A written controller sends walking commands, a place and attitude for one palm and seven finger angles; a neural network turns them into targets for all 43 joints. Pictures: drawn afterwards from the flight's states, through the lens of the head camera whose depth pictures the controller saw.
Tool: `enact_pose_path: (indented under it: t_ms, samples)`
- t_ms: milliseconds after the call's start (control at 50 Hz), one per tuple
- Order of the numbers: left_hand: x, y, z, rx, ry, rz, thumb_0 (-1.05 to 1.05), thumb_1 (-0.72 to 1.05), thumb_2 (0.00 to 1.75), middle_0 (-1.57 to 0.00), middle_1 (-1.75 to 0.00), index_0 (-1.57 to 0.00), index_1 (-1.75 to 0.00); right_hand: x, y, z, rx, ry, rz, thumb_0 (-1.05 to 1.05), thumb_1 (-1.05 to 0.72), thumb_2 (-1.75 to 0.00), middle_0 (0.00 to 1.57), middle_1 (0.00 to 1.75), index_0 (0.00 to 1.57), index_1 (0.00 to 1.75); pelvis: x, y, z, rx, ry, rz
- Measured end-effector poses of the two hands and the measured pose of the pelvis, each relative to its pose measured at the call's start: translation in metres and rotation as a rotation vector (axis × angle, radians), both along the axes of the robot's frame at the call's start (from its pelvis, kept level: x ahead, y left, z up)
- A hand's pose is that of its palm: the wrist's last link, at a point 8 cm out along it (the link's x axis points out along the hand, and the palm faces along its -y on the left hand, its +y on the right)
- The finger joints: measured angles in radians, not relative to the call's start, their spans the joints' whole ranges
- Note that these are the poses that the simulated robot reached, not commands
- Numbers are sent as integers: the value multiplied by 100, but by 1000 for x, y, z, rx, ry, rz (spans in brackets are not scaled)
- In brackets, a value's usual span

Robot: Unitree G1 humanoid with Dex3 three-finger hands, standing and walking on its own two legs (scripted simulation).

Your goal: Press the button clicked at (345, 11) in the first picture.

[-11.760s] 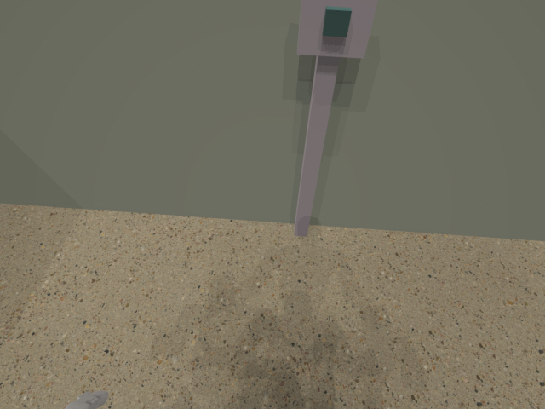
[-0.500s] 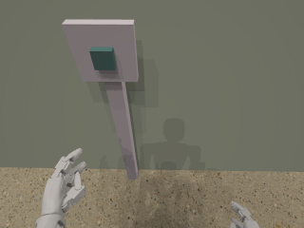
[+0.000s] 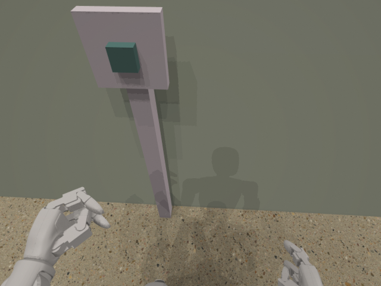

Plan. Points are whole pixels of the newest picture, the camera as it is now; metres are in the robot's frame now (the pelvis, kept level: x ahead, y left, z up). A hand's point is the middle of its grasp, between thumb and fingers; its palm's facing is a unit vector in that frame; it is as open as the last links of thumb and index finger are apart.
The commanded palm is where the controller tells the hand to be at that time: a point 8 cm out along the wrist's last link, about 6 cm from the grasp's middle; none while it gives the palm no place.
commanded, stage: raise the hand and make a fist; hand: left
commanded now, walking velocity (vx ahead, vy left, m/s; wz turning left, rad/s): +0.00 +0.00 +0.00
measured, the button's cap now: (124, 57) +0.54 +0.18 +0.22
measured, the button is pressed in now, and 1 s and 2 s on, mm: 0 0 0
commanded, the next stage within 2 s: aim a knuckle at the button in 1.28 s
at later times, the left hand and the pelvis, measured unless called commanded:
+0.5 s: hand (52, 198) +0.22 +0.24 +0.15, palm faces +0.02 -1.00 -0.07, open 3.1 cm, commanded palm +0.19 +0.29 +0.16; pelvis +0.01 +0.04 +0.03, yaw +0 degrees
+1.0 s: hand (25, 168) +0.23 +0.25 +0.22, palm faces +0.02 -1.00 -0.08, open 3.1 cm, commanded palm +0.20 +0.29 +0.22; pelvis +0.00 +0.03 +0.04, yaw +1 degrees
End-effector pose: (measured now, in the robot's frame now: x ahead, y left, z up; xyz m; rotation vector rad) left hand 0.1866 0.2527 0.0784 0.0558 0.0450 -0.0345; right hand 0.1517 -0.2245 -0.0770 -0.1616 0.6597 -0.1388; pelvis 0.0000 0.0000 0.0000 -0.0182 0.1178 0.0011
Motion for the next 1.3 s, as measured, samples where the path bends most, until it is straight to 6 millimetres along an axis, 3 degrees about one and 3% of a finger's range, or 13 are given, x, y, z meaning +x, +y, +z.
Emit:
enact_pose_path:
  t_ms: [80, 160, 300, 500, 700, 940, 1120, 1300]
  samples:
    - [4, 8, 14, 1, -4, 38, 2, 90, 90, -107, -125, -106, -124, -15, -5, 4, -5, 21, -45, 1, -90, -90, 20, 30, 20, 30, 6, 6, 9, 8, -13, -15]
    - [4, 12, 25, 8, -38, 46, 2, 90, 90, -117, -136, -116, -135, -17, -8, 11, -31, 18, -47, 1, -90, -90, 20, 30, 20, 30, 9, 14, 13, 7, -24, -17]
    - [6, 19, 38, 4, -63, 38, 2, 90, 90, -127, -146, -126, -146, 5, 2, 30, -57, -55, -10, 1, -90, -90, 20, 30, 20, 30, 10, 25, 19, 0, -47, -10]
    - [16, 37, 73, 9, -123, 44, 2, 90, 90, -130, -150, -130, -149, 45, 43, 59, -19, -185, 95, 1, -90, -90, 20, 30, 20, 30, 12, 35, 28, -7, -93, 2]
    - [18, 48, 105, 27, -136, 51, 2, 90, 90, -130, -150, -130, -150, 50, 64, 66, 4, -193, 154, 1, -90, -90, 20, 30, 20, 30, 8, 39, 35, -5, -142, 12]
    - [25, 49, 142, 47, -155, 49, 2, 90, 90, -130, -150, -130, -150, 35, 51, 63, 3, -158, 128, 1, -90, -90, 20, 30, 20, 30, 0, 32, 41, 3, -180, 13]
    - [21, 38, 130, 17, -98, 57, 2, 90, 90, -130, -150, -130, -150, 33, 32, 66, -8, -171, 103, 1, -90, -90, 20, 30, 20, 30, -1, 23, 42, 6, -186, 7]
    - [21, 31, 133, 25, -133, 71, 2, 90, 90, -130, -150, -130, -150, 37, 23, 67, -14, -180, 103, 1, -90, -90, 20, 30, 20, 30, 1, 14, 42, 8, -191, 10]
